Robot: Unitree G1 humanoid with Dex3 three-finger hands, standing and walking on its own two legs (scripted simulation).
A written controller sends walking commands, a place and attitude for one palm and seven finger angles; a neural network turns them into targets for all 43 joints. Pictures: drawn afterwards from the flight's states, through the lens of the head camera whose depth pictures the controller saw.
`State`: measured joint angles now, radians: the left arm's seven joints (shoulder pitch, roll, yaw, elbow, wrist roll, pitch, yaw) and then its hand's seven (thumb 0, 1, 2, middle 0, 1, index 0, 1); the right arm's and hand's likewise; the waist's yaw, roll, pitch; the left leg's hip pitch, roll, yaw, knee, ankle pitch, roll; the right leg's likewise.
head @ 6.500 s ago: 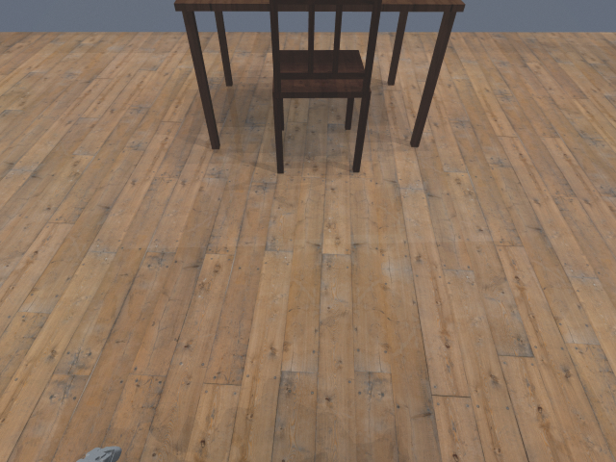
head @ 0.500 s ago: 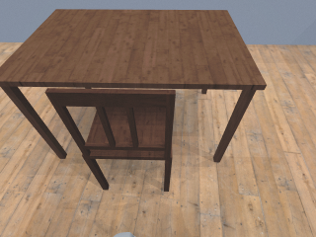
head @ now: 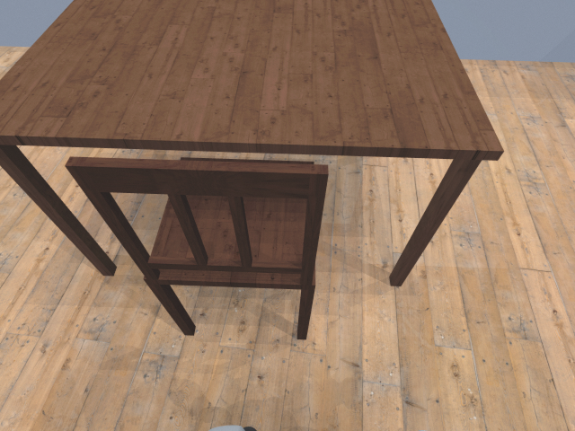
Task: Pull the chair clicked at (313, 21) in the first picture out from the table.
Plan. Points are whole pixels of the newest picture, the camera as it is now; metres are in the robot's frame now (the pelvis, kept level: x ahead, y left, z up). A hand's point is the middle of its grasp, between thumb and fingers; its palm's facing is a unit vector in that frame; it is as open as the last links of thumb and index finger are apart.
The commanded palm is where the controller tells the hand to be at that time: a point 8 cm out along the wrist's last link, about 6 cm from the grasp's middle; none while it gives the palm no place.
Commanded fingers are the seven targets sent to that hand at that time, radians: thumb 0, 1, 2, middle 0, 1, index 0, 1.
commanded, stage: come to a stop and stand still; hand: left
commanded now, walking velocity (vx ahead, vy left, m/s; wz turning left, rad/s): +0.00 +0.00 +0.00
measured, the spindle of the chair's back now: (191, 231) +0.46 +0.24 -0.11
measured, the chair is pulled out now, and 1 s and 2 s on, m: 0.00 0.00 0.00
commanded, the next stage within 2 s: look again from close up in 1.44 s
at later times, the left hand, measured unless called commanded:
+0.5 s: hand out of the picture -0.01 +0.11 -0.17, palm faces +0.05 -0.98 -0.20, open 7.3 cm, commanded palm none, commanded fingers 0.00 0.90 0.90 -0.20 -0.30 -0.20 -0.30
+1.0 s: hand out of the picture -0.01 +0.11 -0.17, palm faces +0.08 -0.98 -0.15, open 7.4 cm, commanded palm none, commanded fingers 0.00 0.90 0.90 -0.20 -0.30 -0.20 -0.30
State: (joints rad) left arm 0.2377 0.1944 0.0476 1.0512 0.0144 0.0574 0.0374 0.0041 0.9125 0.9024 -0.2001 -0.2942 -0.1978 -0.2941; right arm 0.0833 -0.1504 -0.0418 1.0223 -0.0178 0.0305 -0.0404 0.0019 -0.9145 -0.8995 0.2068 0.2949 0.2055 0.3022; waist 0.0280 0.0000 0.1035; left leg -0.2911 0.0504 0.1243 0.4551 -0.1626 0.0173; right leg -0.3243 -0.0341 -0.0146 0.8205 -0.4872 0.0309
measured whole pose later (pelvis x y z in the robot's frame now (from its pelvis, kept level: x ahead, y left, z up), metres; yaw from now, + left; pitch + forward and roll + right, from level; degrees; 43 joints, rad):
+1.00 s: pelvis +0.02 -0.04 +0.00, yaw +1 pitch -1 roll +0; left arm 0.31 0.11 0.01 1.15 0.01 -0.01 0.03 0.00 0.91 0.90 -0.20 -0.29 -0.20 -0.29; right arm 0.27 -0.14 0.00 1.15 -0.01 0.00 -0.05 0.02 -0.93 -0.90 0.20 0.29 0.20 0.30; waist 0.01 0.00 0.03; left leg -0.17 0.05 0.01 0.40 -0.22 -0.05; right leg -0.12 0.00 -0.06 0.42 -0.29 -0.02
